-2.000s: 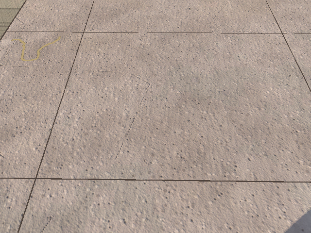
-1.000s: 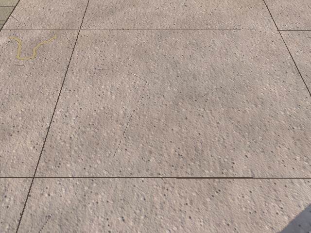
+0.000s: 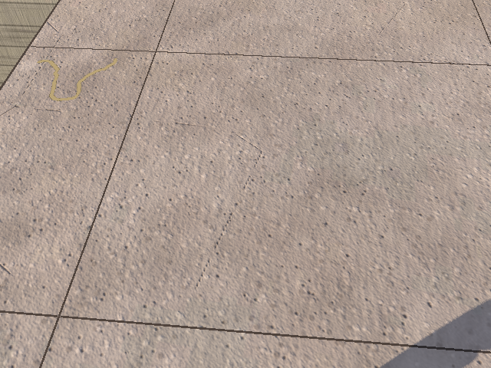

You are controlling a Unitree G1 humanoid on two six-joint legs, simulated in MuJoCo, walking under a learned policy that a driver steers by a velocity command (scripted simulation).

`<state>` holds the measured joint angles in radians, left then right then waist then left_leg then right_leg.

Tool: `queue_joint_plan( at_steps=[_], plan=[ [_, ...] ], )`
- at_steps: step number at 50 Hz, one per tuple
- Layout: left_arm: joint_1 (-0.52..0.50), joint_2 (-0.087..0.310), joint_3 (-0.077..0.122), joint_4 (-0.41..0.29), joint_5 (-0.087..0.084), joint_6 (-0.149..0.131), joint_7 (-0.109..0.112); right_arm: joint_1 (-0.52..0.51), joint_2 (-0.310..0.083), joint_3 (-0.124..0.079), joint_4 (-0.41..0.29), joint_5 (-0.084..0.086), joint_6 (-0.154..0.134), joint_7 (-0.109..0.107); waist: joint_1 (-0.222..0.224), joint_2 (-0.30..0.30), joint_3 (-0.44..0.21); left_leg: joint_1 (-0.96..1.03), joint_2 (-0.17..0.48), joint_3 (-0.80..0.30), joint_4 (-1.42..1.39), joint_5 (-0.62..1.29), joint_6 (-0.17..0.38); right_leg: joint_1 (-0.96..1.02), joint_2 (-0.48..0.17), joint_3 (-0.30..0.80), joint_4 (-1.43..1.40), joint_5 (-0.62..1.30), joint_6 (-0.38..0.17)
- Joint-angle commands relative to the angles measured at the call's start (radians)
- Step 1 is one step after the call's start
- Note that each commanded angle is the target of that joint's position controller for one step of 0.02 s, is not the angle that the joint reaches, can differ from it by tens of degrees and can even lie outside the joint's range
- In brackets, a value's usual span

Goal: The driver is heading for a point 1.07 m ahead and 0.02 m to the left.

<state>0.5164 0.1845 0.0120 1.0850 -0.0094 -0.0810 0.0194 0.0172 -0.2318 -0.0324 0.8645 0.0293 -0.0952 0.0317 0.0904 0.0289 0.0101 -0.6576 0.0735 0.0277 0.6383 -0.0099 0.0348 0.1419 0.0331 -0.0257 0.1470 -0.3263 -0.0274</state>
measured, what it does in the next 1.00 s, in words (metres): walks ahead: left foot, then right foot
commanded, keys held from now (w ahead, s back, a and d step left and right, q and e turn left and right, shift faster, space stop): w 1.00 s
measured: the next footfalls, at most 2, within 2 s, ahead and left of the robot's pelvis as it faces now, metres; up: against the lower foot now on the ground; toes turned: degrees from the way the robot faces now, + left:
left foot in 0.10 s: +0.26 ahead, +0.13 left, +0.00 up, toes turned +2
right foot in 0.66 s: +0.58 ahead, -0.11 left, +0.00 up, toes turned -3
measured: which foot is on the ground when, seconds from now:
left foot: up 0.00-0.08, down 0.10-0.66, up 0.68-1.00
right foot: down 0.00-0.12, up 0.14-0.64, down 0.66-1.00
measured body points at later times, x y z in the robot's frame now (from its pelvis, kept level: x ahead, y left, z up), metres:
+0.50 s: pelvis +0.29 +0.04 +0.01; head +0.31 +0.04 +0.46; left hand +0.47 +0.29 -0.10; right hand +0.26 -0.22 -0.13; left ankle +0.22 +0.13 -0.73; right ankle +0.49 -0.13 -0.68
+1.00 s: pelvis +0.58 -0.02 +0.01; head +0.60 -0.03 +0.46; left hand +0.57 +0.24 -0.12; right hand +0.75 -0.27 -0.10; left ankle +0.75 +0.16 -0.67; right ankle +0.54 -0.10 -0.73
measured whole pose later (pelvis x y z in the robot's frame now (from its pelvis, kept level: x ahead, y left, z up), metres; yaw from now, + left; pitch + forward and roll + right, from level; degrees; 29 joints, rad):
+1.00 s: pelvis +0.58 -0.02 +0.01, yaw +0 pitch +2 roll -1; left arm 0.37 0.23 0.05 0.99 0.00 -0.09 -0.01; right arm 0.09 -0.26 -0.06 0.89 0.01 -0.08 0.00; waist 0.06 0.04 0.00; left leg -0.69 0.14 -0.04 0.76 0.01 0.01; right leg -0.05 0.07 -0.06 0.20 -0.18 -0.06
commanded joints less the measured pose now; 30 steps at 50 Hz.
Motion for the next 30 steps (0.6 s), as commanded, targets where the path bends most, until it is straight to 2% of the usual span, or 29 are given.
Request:
queue_joint_plan(
  at_steps=[1, 2, 3, 4, 5, 6, 7, 8, 9, 10, 11, 13, 15, 17, 19, 22, 26, 28, 30],
  plan=[
    [0.023, 0.181, 0.04, -0.028, -0.01, -0.003, 0.008, -0.106, -0.069, -0.01, -0.094, 0.002, -0.018, 0.014, -0.059, -0.115, 0.141, 0.057, -0.03, 0.007, -0.087, 0.012, 0.034, -0.104, -0.279, 0.092, -0.017, 0.484, -0.131],
    [0.01, 0.193, 0.045, -0.033, -0.005, 0.002, 0.007, -0.067, -0.092, -0.02, -0.088, 0.001, -0.021, 0.015, -0.09, -0.129, 0.098, 0.124, -0.052, 0.018, -0.09, -0.013, 0.051, -0.068, -0.284, 0.079, 0.05, 0.653, -0.118],
    [-0.003, 0.204, 0.05, -0.038, 0.003, 0.01, 0.006, 0.017, -0.122, -0.036, -0.069, 0.002, -0.021, 0.013, -0.138, -0.151, 0.027, 0.241, -0.086, 0.039, -0.074, -0.044, 0.071, -0.05, -0.277, 0.061, 0.162, 0.849, -0.104],
    [-0.018, 0.195, 0.047, -0.047, 0.01, 0.021, 0.004, 0.183, -0.161, -0.061, -0.018, 0.005, -0.017, 0.008, -0.22, -0.153, -0.072, 0.447, -0.118, 0.058, -0.072, -0.058, 0.097, -0.091, -0.238, 0.029, 0.361, 0.96, -0.08],
    [-0.03, 0.175, 0.035, -0.071, 0.02, 0.022, 0.0, 0.361, -0.217, -0.081, 0.024, 0.0, -0.011, -0.002, -0.292, -0.106, -0.191, 0.746, 0.006, -0.086, -0.057, -0.103, 0.149, -0.299, -0.196, 0.01, 0.646, 0.767, -0.049],
    [0.103, 0.017, -0.005, -0.084, 0.014, 0.002, -0.014, 0.474, -0.308, -0.099, 0.054, -0.026, -0.006, -0.001, -0.22, 0.184, -0.379, 1.082, 0.283, -0.615, -0.192, -0.39, 0.322, -0.666, 0.005, 0.012, 1.072, 0.142, 0.017],
    [0.07, 0.059, 0.003, -0.07, -0.008, -0.033, -0.023, 0.44, -0.228, -0.073, 0.054, -0.024, -0.007, 0.002, -0.227, 0.189, -0.397, 1.063, 0.311, -0.852, -0.371, -0.459, 0.317, -0.777, 0.021, 0.17, 1.228, -0.201, -0.006],
    [-0.042, 0.139, 0.026, -0.114, -0.038, -0.052, -0.026, 0.332, -0.176, -0.056, 0.043, -0.016, -0.013, 0.003, -0.195, 0.155, -0.207, 0.914, 0.282, -0.695, -0.381, -0.432, 0.255, -0.874, -0.039, 0.153, 1.274, -0.151, -0.027],
    [-0.121, 0.163, 0.03, -0.137, -0.04, -0.059, -0.019, 0.229, -0.139, -0.044, 0.019, -0.016, -0.018, 0.004, -0.164, 0.052, -0.116, 0.735, 0.248, -0.535, -0.397, -0.307, 0.222, -0.843, -0.099, 0.127, 1.233, -0.051, -0.038],
    [-0.167, 0.167, 0.042, -0.143, -0.025, -0.054, -0.006, 0.165, -0.106, -0.033, 0.013, -0.026, -0.022, 0.012, -0.128, -0.017, -0.051, 0.576, 0.196, -0.405, -0.426, -0.184, 0.186, -0.784, -0.14, 0.109, 1.165, 0.02, -0.043],
    [-0.123, 0.139, 0.045, -0.137, -0.018, -0.038, -0.001, 0.138, -0.093, -0.029, 0.017, -0.037, -0.029, 0.015, -0.081, 0.036, -0.05, 0.493, 0.17, -0.324, -0.451, -0.132, 0.185, -0.712, -0.173, 0.118, 1.115, 0.061, -0.042],
    [-0.09, 0.105, 0.046, -0.127, -0.014, -0.01, 0.001, 0.159, -0.072, -0.025, 0.04, -0.034, -0.032, 0.018, -0.057, 0.048, -0.024, 0.409, 0.132, -0.244, -0.497, -0.095, 0.197, -0.66, -0.187, 0.104, 1.056, 0.07, -0.034],
    [-0.15, 0.115, 0.053, -0.153, -0.008, 0.001, 0.005, 0.191, -0.104, -0.029, 0.059, -0.033, -0.034, 0.006, -0.053, 0.035, 0.017, 0.387, 0.125, -0.199, -0.532, -0.067, 0.211, -0.719, -0.196, 0.089, 0.978, 0.124, -0.016],
    [-0.255, 0.129, 0.059, -0.192, 0.002, 0.0, 0.006, 0.241, -0.131, -0.034, 0.075, -0.034, -0.031, -0.012, -0.076, 0.013, 0.044, 0.428, 0.133, -0.189, -0.549, -0.043, 0.215, -0.816, -0.206, 0.087, 0.858, 0.227, 0.006],
    [-0.333, 0.122, 0.059, -0.217, 0.005, -0.007, -0.001, 0.279, -0.139, -0.034, 0.083, -0.031, -0.023, -0.025, -0.097, 0.011, 0.05, 0.47, 0.122, -0.159, -0.551, -0.021, 0.198, -0.848, -0.196, 0.078, 0.719, 0.339, 0.014],
    [-0.452, 0.105, 0.05, -0.249, -0.001, -0.017, -0.014, 0.334, -0.155, -0.035, 0.096, -0.021, -0.016, -0.035, -0.135, 0.014, 0.062, 0.501, 0.101, -0.107, -0.554, -0.013, 0.172, -0.805, -0.155, 0.037, 0.53, 0.454, 0.016],
    [-0.567, 0.106, 0.041, -0.292, -0.01, -0.023, -0.037, 0.415, -0.161, -0.039, 0.13, -0.013, 0.0, -0.039, -0.171, 0.01, 0.09, 0.636, 0.143, -0.104, -0.511, -0.002, 0.169, -0.83, -0.13, 0.03, 0.415, 0.427, 0.007],
    [-0.595, 0.118, 0.041, -0.314, -0.012, -0.03, -0.05, 0.428, -0.168, -0.045, 0.14, -0.011, 0.012, -0.043, -0.165, 0.015, 0.092, 0.715, 0.178, -0.113, -0.465, 0.047, 0.159, -0.842, -0.122, 0.034, 0.38, 0.359, -0.014],
    [-0.552, 0.146, 0.05, -0.314, -0.013, -0.035, -0.058, 0.409, -0.182, -0.052, 0.137, -0.011, 0.023, -0.045, -0.128, 0.038, 0.058, 0.755, 0.192, -0.112, -0.395, 0.199, 0.14, -0.754, -0.095, 0.015, 0.354, 0.28, -0.04]
  ],
)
